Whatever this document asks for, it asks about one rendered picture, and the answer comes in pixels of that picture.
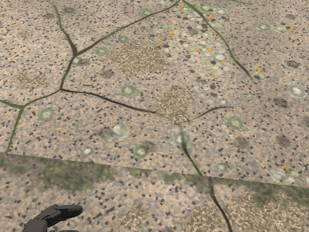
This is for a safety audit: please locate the left robot hand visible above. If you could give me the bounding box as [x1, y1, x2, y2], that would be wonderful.
[22, 204, 83, 232]

